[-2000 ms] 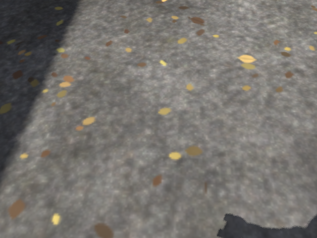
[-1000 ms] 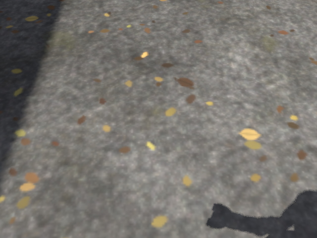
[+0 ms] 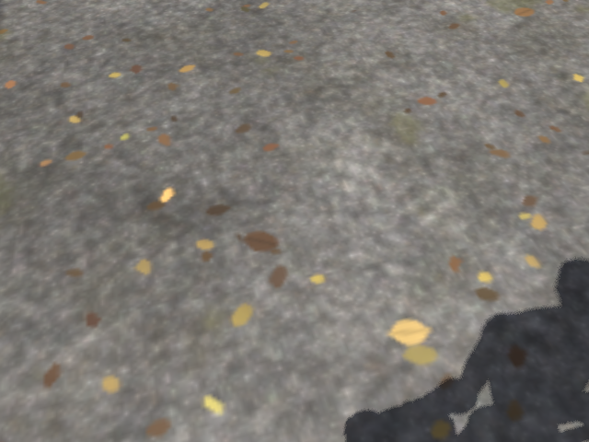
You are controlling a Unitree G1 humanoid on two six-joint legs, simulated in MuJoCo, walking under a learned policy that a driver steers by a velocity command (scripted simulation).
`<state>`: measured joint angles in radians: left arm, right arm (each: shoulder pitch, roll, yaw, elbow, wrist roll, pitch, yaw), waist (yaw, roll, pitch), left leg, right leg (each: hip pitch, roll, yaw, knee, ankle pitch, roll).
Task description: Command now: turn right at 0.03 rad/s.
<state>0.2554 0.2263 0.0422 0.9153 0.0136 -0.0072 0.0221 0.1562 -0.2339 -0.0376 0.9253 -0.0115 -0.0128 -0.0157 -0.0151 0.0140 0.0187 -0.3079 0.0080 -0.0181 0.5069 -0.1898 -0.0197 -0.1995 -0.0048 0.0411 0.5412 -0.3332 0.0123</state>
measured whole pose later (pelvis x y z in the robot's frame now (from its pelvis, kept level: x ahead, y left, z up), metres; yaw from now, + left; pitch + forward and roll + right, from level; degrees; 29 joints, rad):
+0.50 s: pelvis +0.02 -0.01 +0.00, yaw +1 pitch -1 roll +0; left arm 0.26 0.21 0.03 1.02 0.00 -0.01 0.03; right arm 0.15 -0.23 -0.05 1.06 0.00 0.01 -0.04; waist -0.01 0.01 0.04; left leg -0.27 0.03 -0.04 0.51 -0.22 -0.04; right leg -0.14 0.01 0.02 0.51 -0.35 -0.01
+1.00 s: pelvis +0.02 -0.01 +0.00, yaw +1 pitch -1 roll +0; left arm 0.32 0.18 0.01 1.08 0.00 -0.02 0.03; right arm 0.19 -0.21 -0.04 1.12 0.00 0.02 -0.05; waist -0.01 0.01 0.04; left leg -0.27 0.02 -0.05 0.51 -0.21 -0.04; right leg -0.13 0.01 0.01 0.49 -0.34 -0.01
